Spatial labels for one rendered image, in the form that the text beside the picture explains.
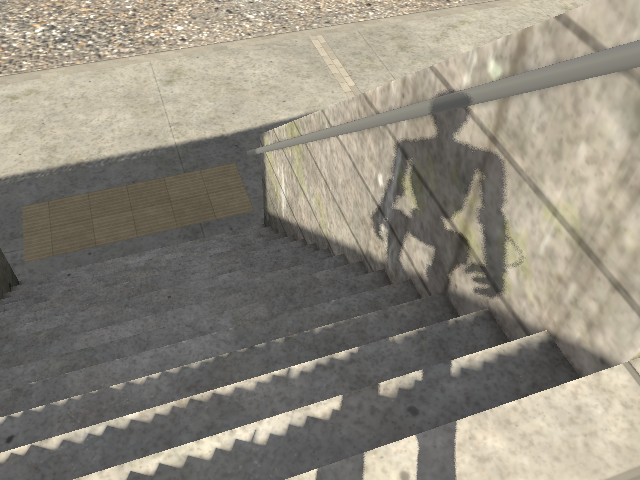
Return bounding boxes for stairs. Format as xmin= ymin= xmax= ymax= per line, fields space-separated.
xmin=0 ymin=224 xmax=580 ymax=480

